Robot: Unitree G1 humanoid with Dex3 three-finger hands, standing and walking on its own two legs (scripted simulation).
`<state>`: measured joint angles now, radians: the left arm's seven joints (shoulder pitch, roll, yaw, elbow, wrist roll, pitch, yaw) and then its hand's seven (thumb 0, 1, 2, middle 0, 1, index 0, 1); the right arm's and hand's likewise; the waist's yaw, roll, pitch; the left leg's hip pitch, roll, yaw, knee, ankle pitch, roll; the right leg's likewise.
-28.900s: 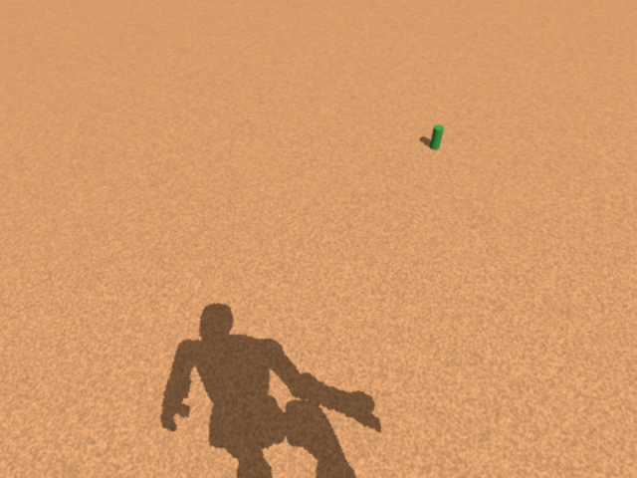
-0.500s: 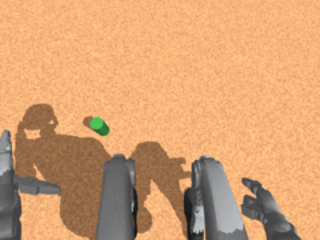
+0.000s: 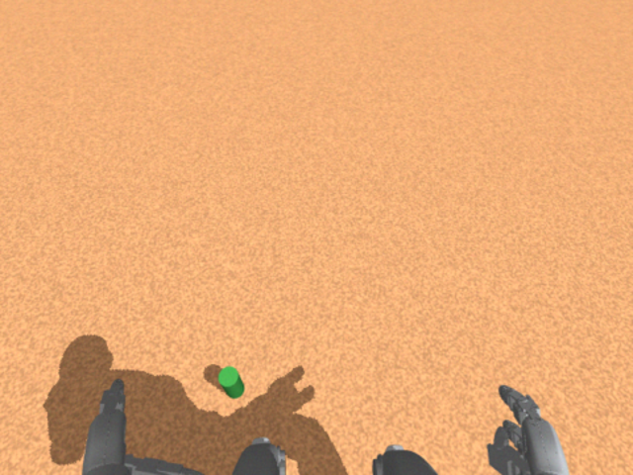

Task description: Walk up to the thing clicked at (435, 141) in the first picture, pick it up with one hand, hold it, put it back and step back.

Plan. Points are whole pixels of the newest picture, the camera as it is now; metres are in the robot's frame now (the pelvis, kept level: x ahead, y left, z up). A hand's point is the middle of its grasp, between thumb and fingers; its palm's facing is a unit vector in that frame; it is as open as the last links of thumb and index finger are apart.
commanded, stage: home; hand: left
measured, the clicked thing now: (232, 383) +0.41 +0.24 -0.62
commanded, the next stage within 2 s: stand in 1.88 s
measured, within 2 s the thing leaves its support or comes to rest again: neither
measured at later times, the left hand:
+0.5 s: hand (167, 455) +0.17 +0.19 -0.01, palm faces +0.12 -0.94 -0.31, open 17.5 cm
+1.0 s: hand (180, 464) +0.17 +0.17 -0.01, palm faces +0.10 -0.95 -0.30, open 17.7 cm
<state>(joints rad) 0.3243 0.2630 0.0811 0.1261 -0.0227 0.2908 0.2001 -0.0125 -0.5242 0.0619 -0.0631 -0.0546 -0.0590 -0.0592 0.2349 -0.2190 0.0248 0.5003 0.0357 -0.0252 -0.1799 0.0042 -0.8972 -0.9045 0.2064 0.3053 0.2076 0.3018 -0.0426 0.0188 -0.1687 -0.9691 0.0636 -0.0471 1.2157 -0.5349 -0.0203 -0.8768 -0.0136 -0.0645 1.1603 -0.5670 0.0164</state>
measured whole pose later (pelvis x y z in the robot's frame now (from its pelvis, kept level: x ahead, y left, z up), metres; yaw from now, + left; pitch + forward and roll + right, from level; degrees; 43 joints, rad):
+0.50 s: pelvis +0.02 +0.00 +0.04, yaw +1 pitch +8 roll -2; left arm 0.49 0.22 -0.02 -0.05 -0.01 0.31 0.16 -0.01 -0.55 0.05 -0.06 -0.05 -0.05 -0.05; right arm 0.27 -0.21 0.03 0.48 0.00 -0.10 -0.18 0.01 -0.90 -0.90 0.21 0.31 0.21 0.30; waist -0.02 0.04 -0.10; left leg -0.67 0.06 -0.03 0.99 -0.47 -0.02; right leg -0.57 -0.02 -0.06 0.93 -0.50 0.02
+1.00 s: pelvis +0.00 -0.01 +0.04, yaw +1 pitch +7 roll -2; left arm 0.47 0.21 -0.02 0.00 -0.01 0.27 0.14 -0.01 -0.59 0.02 -0.05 -0.04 -0.05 -0.05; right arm 0.28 -0.21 0.03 0.51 0.01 -0.11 -0.18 0.01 -0.90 -0.90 0.21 0.30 0.21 0.30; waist -0.02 0.04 -0.09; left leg -0.64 0.06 -0.03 0.95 -0.44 -0.03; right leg -0.57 -0.01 -0.06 0.92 -0.48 0.00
